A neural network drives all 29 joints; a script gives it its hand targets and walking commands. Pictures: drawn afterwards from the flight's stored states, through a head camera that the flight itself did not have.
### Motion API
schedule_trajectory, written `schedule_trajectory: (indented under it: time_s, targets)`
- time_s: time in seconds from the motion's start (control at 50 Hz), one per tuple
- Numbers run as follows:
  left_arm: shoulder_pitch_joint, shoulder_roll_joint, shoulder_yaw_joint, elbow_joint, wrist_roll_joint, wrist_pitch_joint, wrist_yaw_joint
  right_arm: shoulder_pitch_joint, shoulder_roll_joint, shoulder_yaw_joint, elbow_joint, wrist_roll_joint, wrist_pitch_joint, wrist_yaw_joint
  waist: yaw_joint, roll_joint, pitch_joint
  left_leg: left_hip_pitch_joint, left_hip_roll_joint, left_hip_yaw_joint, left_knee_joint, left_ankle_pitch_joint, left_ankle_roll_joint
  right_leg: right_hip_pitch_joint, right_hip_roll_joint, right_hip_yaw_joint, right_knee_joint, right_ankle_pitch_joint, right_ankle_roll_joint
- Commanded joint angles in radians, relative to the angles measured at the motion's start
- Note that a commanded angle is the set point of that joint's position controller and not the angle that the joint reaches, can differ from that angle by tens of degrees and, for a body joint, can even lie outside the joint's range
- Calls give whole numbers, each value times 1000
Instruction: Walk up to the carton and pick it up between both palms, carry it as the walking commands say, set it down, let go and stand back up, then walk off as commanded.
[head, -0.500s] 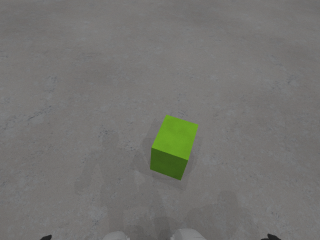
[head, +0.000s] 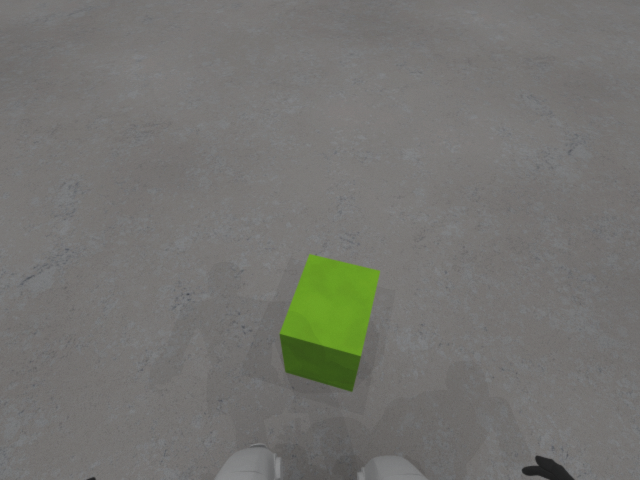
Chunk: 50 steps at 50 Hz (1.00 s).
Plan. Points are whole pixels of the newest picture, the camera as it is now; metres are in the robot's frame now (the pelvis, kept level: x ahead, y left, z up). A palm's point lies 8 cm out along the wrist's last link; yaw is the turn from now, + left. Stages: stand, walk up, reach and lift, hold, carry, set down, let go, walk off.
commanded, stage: walk up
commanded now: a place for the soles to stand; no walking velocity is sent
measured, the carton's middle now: (331, 323) +0.60 -0.04 -0.60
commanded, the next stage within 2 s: none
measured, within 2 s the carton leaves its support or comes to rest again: neither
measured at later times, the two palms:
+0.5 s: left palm out of the picture +0.13 +0.31 -0.08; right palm (572, 476) +0.14 -0.31 -0.10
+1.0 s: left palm out of the picture +0.13 +0.32 -0.09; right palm (561, 457) +0.16 -0.31 -0.10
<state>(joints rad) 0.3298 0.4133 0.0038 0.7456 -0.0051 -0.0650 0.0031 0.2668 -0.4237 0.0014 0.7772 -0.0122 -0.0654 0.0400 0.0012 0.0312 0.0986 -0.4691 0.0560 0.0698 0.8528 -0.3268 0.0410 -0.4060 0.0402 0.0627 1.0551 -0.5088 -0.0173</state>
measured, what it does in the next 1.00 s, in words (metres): steps on the spot: right foot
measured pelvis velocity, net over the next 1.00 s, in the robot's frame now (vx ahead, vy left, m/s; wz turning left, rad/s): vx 0.07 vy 0.00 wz -0.01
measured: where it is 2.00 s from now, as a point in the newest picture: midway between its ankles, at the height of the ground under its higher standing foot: outside the picture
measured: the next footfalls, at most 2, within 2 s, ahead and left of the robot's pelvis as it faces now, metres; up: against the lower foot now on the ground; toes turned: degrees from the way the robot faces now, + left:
right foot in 0.12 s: +0.15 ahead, -0.15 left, +0.00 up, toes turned -1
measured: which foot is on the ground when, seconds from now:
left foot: down 0.00-1.00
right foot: up 0.00-0.10, down 0.12-1.00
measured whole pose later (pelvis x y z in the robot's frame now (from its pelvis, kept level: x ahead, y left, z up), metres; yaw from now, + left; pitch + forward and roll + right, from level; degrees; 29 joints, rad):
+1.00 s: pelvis +0.07 +0.00 +0.00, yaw -1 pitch -3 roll -1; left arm 0.36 0.41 0.00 0.78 0.02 -0.08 0.05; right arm 0.24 -0.43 0.00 0.78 -0.02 0.02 0.04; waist 0.00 0.04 0.09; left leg -0.46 0.07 0.07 0.94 -0.52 0.03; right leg -0.40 -0.01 0.05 0.87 -0.43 0.00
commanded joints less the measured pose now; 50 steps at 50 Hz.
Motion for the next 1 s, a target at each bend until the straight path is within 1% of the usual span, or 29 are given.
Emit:
schedule_trajectory:
  time_s: [0.0,0.06,0.08,0.1,0.12,0.14,0.16,0.22,0.26,0.28,0.3,0.32,0.34,0.44,0.46,0.48,0.5,0.54,0.62,0.66,0.68,0.7,0.8,0.82,0.84,0.86,0.88,0.92,0.98]
  targets:
    - [65,239,108,11,8,-32,13,19,-287,-137,-89,-27,14,-2,-38,177,30,60,247,-363,-540,-372,202,-159,-67,-85,-112,-97,-20]
    - [211,215,109,66,10,-53,32,-59,-256,-132,-105,-26,38,8,45,138,-73,-42,181,-194,-311,-210,156,153,-15,-142,-404,122,-32]
    - [287,233,117,91,24,-62,46,-72,-189,-114,-115,-28,48,8,82,0,-116,-128,110,-118,-60,-198,108,268,-15,-10,-500,84,-41]
    - [292,325,140,81,46,-68,60,-70,-109,-92,-142,-23,52,6,89,-255,-100,-306,2,-19,218,-167,28,299,-231,432,-649,-26,-121]
    - [207,400,140,27,38,-68,66,-102,-141,-90,-151,-17,61,-4,58,-215,-65,-383,-11,-107,225,-241,-4,245,-386,722,-681,171,-235]
    - [151,406,144,9,26,-65,71,-139,-213,-107,-140,-22,60,-13,41,-113,-40,-348,29,-169,254,-264,4,190,-408,702,-625,310,-301]
    - [119,374,138,5,25,-67,75,-109,-215,-115,-121,-13,56,-13,19,-96,-35,-303,40,-162,229,-256,6,198,-369,612,-532,482,-294]
    - [96,308,104,-4,15,-58,79,-46,-190,-118,-96,-4,38,-12,14,-209,-160,-105,15,-89,50,-107,26,207,-268,381,-385,844,-203]
    - [32,298,97,-27,6,-43,78,17,-202,-130,-70,-9,24,-14,-30,-193,-183,111,15,-78,-105,160,47,52,-195,265,-287,696,-156]
    - [3,265,86,-43,0,-38,76,63,-239,-143,-56,-17,16,-18,-63,-102,-201,251,83,-190,-191,219,81,-82,-133,166,-172,582,-106]
    - [8,209,70,-49,-7,-36,74,110,-308,-162,-45,-19,11,-20,-90,81,-212,381,229,-393,-305,167,140,-243,-42,8,19,425,-41]
    - [17,207,68,-34,-13,-28,77,81,-312,-155,-52,-6,12,-16,-70,154,-135,331,372,-514,-403,166,258,-315,-2,-97,117,-88,-18]
    - [17,249,77,-10,-5,-22,83,56,-306,-152,-49,4,21,-8,-68,94,-101,264,386,-507,-420,108,308,-280,-28,-52,131,-162,-24]
    - [189,222,99,63,4,-50,59,-99,-265,-130,-98,-23,56,-8,37,139,-53,6,204,-196,-277,-44,163,57,-15,-147,-322,133,-33]
    - [238,238,107,78,18,-56,65,-112,-215,-117,-110,-22,61,-4,59,52,-84,-58,151,-144,-128,-92,118,147,-13,-38,-413,112,-43]
    - [268,304,127,75,38,-65,71,-117,-157,-107,-131,-18,63,-1,72,-160,-100,-197,55,-54,138,-135,51,216,-177,334,-571,4,-111]
    - [209,383,136,42,42,-70,73,-148,-142,-93,-148,-9,67,-4,56,-213,-57,-329,-13,-74,193,-253,5,209,-346,682,-642,144,-230]
    - [118,396,137,20,31,-65,83,-159,-215,-115,-124,-12,64,-14,28,-101,-57,-263,40,-153,219,-288,7,153,-374,642,-539,354,-308]
    - [-27,300,92,-9,15,-40,77,20,-217,-135,-45,-8,36,-13,-68,-140,-127,169,9,-103,-145,-36,41,-96,-180,286,-332,486,-155]
    - [-38,194,61,-19,-5,-25,72,64,-321,-161,-29,-15,21,-20,-93,156,-120,332,286,-477,-452,-173,130,-334,-8,-48,-1,160,-35]
    - [-11,234,72,4,-3,-17,76,20,-318,-153,-42,-4,21,-15,-71,117,-74,275,363,-539,-498,-150,188,-337,-22,-47,53,-80,-23]
    - [9,262,81,25,-4,-15,75,-9,-305,-146,-45,-3,25,-12,-54,71,-36,204,349,-485,-491,-146,207,-284,-42,-25,63,-90,-30]
    - [152,244,97,70,6,-33,56,-117,-281,-134,-89,-28,52,-9,17,160,-23,26,235,-231,-381,-224,164,-22,-36,-157,-227,80,-34]
    - [188,245,101,81,13,-43,59,-137,-257,-128,-97,-27,58,-5,39,127,-47,-9,200,-184,-297,-231,131,63,-13,-148,-317,127,-39]
    - [206,265,110,83,26,-50,64,-121,-212,-117,-102,-25,63,-3,47,8,-63,-64,145,-136,-145,-272,90,107,-46,14,-433,60,-58]
    - [212,335,128,74,42,-58,68,-123,-168,-112,-119,-20,68,0,46,-184,-65,-190,43,-52,101,-298,26,142,-217,411,-598,-72,-135]
    - [179,391,134,54,43,-61,70,-164,-171,-106,-132,-15,73,-3,48,-165,-30,-287,-5,-88,183,-275,1,146,-335,679,-659,-20,-237]
    - [90,408,135,35,35,-58,78,-168,-221,-121,-115,-16,64,-10,26,-91,-11,-243,39,-145,185,-295,7,97,-366,648,-568,175,-302]
    - [-13,326,99,17,22,-42,76,-22,-207,-131,-52,-6,42,-10,-49,-143,-98,97,-5,-79,-78,-101,26,-53,-221,363,-405,411,-178]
